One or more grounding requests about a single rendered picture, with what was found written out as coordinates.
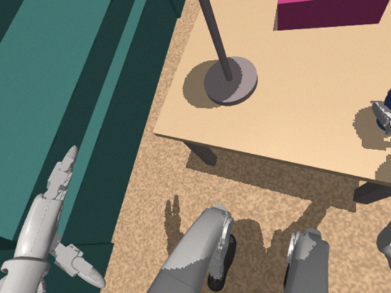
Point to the coffee table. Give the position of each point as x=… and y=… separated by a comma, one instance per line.
x=312, y=107

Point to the left robot arm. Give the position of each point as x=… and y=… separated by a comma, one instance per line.
x=25, y=275

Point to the desk lamp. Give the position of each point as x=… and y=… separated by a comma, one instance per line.
x=231, y=80

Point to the left robot hand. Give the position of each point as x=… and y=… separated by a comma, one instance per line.
x=38, y=235

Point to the left robot foot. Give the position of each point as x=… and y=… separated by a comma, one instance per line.
x=217, y=285

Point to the sofa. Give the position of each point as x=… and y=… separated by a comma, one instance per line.
x=84, y=73

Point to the right robot hand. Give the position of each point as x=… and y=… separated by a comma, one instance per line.
x=383, y=114

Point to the right robot arm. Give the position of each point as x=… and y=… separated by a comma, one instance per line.
x=384, y=242

